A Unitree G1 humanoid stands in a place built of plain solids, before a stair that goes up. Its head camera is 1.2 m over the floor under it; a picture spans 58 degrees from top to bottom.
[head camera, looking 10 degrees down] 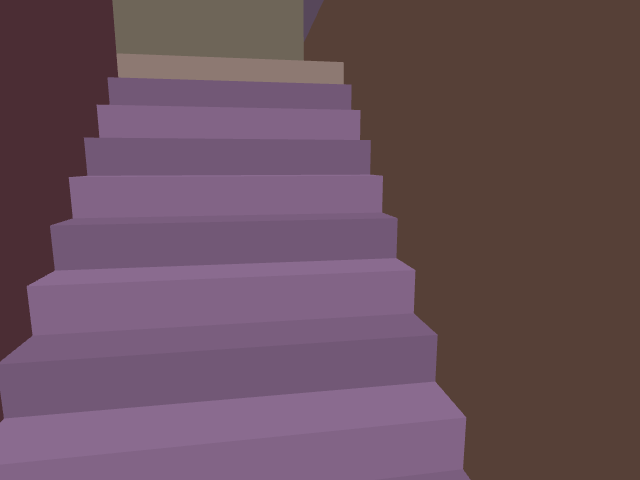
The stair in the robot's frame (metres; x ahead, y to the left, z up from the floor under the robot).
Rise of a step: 0.19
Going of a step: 0.24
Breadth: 1.49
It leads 9 degrees to the left of straight ahead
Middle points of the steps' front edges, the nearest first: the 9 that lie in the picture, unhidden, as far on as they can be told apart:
1.18 0.26 0.38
1.41 0.30 0.57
1.65 0.33 0.76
1.89 0.37 0.95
2.12 0.41 1.14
2.36 0.45 1.33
2.60 0.49 1.52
2.83 0.53 1.71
3.07 0.57 1.90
